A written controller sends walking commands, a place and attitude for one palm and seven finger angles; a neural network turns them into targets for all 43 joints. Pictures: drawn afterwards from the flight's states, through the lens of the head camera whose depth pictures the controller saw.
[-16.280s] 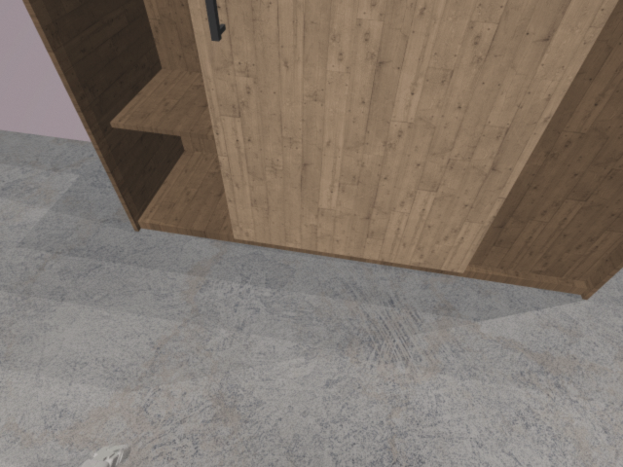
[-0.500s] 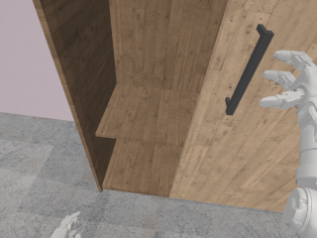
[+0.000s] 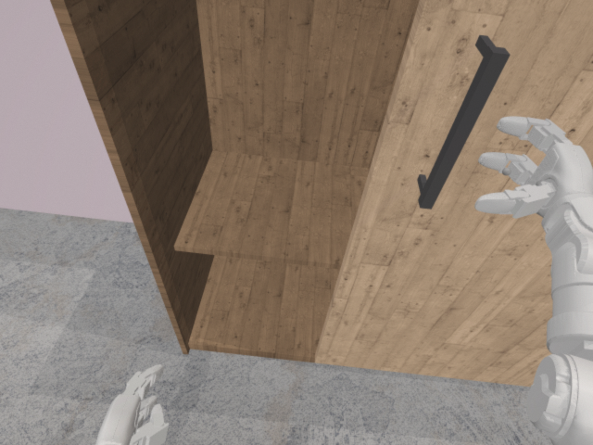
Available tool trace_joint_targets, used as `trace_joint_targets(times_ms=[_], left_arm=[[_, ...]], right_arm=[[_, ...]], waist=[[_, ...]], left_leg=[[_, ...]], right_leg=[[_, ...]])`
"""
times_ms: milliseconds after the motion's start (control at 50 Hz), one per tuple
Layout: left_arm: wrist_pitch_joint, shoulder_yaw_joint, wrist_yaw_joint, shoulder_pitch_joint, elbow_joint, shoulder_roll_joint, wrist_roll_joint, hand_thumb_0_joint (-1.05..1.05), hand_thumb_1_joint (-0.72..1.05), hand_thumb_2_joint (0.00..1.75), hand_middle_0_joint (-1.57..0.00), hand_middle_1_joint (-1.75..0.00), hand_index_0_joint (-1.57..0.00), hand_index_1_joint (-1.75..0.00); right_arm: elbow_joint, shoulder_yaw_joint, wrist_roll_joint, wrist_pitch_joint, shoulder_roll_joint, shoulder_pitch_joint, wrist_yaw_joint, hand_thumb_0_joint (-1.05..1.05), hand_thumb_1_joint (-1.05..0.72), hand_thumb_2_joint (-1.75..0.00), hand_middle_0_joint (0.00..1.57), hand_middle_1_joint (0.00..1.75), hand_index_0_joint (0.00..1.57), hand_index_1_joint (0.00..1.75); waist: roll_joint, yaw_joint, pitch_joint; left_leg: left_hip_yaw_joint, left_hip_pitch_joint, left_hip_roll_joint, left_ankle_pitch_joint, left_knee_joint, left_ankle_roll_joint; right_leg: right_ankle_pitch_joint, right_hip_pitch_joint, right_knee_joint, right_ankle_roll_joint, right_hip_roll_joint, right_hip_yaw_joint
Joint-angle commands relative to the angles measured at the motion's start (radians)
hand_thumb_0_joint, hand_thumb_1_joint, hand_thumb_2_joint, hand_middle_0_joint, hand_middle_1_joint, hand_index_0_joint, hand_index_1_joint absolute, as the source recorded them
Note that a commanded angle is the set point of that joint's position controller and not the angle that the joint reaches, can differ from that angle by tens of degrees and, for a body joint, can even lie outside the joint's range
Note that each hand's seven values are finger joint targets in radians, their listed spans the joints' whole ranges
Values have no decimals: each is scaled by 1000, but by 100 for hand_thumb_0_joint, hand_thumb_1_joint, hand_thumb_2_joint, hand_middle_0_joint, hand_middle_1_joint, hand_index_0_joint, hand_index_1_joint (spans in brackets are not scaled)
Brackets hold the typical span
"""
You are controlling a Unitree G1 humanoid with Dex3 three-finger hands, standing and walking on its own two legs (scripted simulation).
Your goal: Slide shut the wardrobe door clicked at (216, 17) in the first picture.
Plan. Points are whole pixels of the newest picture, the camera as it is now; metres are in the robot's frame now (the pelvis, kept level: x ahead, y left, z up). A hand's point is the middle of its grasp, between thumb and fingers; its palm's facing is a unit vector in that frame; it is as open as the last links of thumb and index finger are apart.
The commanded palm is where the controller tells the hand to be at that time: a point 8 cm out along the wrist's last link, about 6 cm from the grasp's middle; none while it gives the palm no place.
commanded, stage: move the hooked fingers beside the handle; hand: right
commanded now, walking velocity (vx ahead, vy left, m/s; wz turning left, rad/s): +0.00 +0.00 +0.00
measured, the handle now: (451, 132) +0.49 -0.16 +0.21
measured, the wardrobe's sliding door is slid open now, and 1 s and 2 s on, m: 0.43 0.43 0.43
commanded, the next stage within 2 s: feel for the door with the fingertips in 1.22 s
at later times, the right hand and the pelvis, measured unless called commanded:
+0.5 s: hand (514, 156) +0.42 -0.22 +0.23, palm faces +0.04 +1.00 -0.01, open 14.0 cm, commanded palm +0.40 -0.28 +0.22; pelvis +0.01 -0.01 +0.00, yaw +1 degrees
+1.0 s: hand (507, 158) +0.43 -0.21 +0.22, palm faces +0.06 +1.00 -0.03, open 14.0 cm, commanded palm +0.40 -0.26 +0.21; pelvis +0.01 -0.01 +0.00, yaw -1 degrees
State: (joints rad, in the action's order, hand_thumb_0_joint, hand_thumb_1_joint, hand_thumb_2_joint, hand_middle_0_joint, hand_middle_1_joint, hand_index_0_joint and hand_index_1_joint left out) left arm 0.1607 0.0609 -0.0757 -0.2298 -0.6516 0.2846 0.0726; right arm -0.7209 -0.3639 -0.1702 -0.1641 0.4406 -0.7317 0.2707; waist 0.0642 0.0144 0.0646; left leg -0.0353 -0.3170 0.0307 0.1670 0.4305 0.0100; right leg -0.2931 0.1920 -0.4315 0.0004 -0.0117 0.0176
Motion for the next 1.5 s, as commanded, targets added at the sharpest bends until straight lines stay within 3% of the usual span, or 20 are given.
trace_joint_targets(times_ms=[0, 60, 100, 140, 180, 280, 360, 420, 500, 600, 660, 700, 820, 880, 1040, 1140, 1240, 1320, 1380, 1480], left_arm=[[55, -48, -7, 43, 158, 108, -7, 0, 90, 90, -20, -30, -20, -30], [66, -47, -12, 28, 142, 106, -8, 0, 90, 90, -20, -30, -20, -30], [61, -47, -13, 19, 123, 118, -2, 0, 90, 90, -20, -30, -20, -30], [57, -42, -16, 14, 100, 125, 11, 0, 90, 90, -20, -30, -20, -30], [54, -47, -15, 3, 95, 137, 15, 0, 90, 90, -20, -30, -20, -30], [58, -60, -6, 2, 130, 131, -1, 0, 90, 90, -20, -30, -20, -30], [68, -55, -5, 5, 133, 116, -10, 0, 90, 90, -20, -30, -20, -30], [72, -50, -1, 9, 123, 113, -14, 0, 90, 90, -20, -30, -20, -30], [47, -51, 2, 2, 109, 129, -3, 0, 90, 90, -20, -30, -20, -30], [37, -56, 12, 37, 158, 121, 5, 0, 90, 90, -20, -30, -20, -30], [49, -60, 7, 43, 160, 119, 0, 0, 90, 90, -20, -30, -20, -30], [57, -54, 0, 55, 145, 111, 0, 0, 90, 90, -20, -30, -20, -30], [56, -40, -12, 53, 100, 107, -1, 0, 90, 90, -20, -30, -20, -30], [46, -39, -16, 43, 93, 113, 0, 0, 90, 90, -20, -30, -20, -30], [39, -46, -2, 47, 139, 106, -7, 0, 90, 90, -20, -30, -20, -30], [34, -47, -1, 43, 128, 114, 2, 0, 90, 90, -20, -30, -20, -30], [35, -52, -4, 41, 137, 116, -1, 0, 90, 90, -20, -30, -20, -30], [47, -51, -8, 39, 133, 113, -2, 0, 90, 90, -20, -30, -20, -30], [58, -49, -7, 41, 127, 109, 1, 0, 90, 90, -20, -30, -20, -30], [55, -46, -6, 48, 111, 115, 8, 0, 90, 90, -20, -30, -20, -30]], right_arm=[[486, -96, -12, 191, 365, -578, -12, 0, 50, -30, 30, 120, 30, 120], [461, -104, -21, 196, 350, -548, 2, 0, 50, -30, 30, 120, 30, 120], [337, -100, -24, 144, 328, -461, 20, 0, 50, -30, 30, 120, 30, 120], [180, 2, -29, 75, 213, -424, 37, 0, 50, -30, 30, 120, 30, 120], [95, 44, -29, 26, 164, -371, 43, 0, 50, -30, 30, 120, 30, 120], [317, -7, -40, 83, 219, -473, 28, 0, 50, -30, 30, 120, 30, 120], [482, -90, -43, 174, 317, -550, -8, 0, 50, -30, 30, 120, 30, 120], [448, -114, -21, 163, 330, -482, -28, 0, 50, -30, 30, 120, 30, 120], [222, -117, -10, 55, 306, -288, -6, 0, 50, -30, 30, 120, 30, 120], [389, -9, -43, 34, 181, -275, 40, 0, 50, -30, 30, 120, 30, 120], [527, -33, -74, 70, 202, -372, 39, 0, 50, -30, 30, 120, 30, 120], [582, 12, -74, 89, 169, -464, 22, 0, 50, -30, 30, 120, 30, 120], [424, 16, -23, 51, 184, -470, -47, 0, 50, -30, 30, 120, 30, 120], [297, -6, -16, 25, 204, -430, -49, 0, 50, -30, 30, 120, 30, 120], [396, -69, -22, 90, 259, -392, -23, 0, 50, -30, 30, 120, 30, 120], [342, -35, -29, 60, 217, -369, -11, 0, 50, -30, 30, 120, 30, 120], [408, -82, -23, 57, 283, -381, -21, 0, 50, -30, 30, 120, 30, 120], [442, -51, -42, 89, 252, -444, -9, 0, 50, -30, 30, 120, 30, 120], [442, -16, -46, 95, 204, -427, 0, 0, 50, -30, 30, 120, 30, 120], [328, 32, -44, 42, 142, -398, -18, 0, 50, -30, 30, 120, 30, 120]], waist=[[-17, -11, 420], [45, -5, 412], [24, -5, 301], [-14, 19, 139], [-45, 24, 85], [-58, 10, 328], [-1, -4, 419], [26, -17, 349], [-54, -26, 180], [-27, -11, 262], [-44, -3, 349], [3, 16, 324], [23, 17, 217], [-49, 9, 210], [-30, -26, 362], [-66, -8, 230], [-27, -15, 297], [-37, 4, 319], [6, 4, 302], [-30, 9, 193]], left_leg=[[23, 320, -11, -335, 11, -35], [11, 312, -16, -364, 5, -39], [3, 266, -19, -317, -16, -42], [-14, 167, -19, -208, -40, -41], [-20, 111, -18, -136, -47, -41], [-11, 216, -21, -247, -9, -43], [-4, 283, -26, -317, 5, -41], [-6, 281, -24, -336, 0, -44], [-17, 240, -21, -302, -20, -44], [-18, 232, -22, -337, -5, -45], [-20, 240, -30, -341, 1, -40], [-17, 208, -31, -311, -8, -39], [-21, 180, -24, -211, -29, -43], [-23, 191, -22, -214, -24, -42], [-6, 307, -15, -386, 11, -42], [-15, 243, -21, -310, -14, -39], [-5, 276, -19, -293, -17, -39], [-1, 280, -22, -299, -21, -35], [-7, 257, -23, -305, -19, -40], [-15, 184, -23, -201, -36, -40]], right_leg=[[361, -61, 20, -35, 13, -7], [410, -100, 25, -26, 11, -9], [357, -48, 38, -26, 10, -7], [246, 19, 63, -24, 9, -13], [193, 49, 67, -26, 5, -20], [314, -40, 30, -26, 10, -23], [406, -99, 28, -17, 7, -26], [432, -74, 37, -13, 5, -22], [347, 34, 57, -20, 6, -2], [424, -36, 34, -16, 0, -7], [443, -101, 22, -15, -1, -21], [428, -124, 19, -12, 0, -25], [310, -58, 47, -11, 11, -29], [296, -21, 50, -15, 10, -30], [443, -66, 27, -18, 7, -12], [350, -12, 47, -24, 6, -8], [330, -28, 43, -28, 14, -4], [326, -47, 40, -32, 13, -5], [347, -67, 39, -27, 13, -6], [251, -8, 52, -26, 13, -14]])
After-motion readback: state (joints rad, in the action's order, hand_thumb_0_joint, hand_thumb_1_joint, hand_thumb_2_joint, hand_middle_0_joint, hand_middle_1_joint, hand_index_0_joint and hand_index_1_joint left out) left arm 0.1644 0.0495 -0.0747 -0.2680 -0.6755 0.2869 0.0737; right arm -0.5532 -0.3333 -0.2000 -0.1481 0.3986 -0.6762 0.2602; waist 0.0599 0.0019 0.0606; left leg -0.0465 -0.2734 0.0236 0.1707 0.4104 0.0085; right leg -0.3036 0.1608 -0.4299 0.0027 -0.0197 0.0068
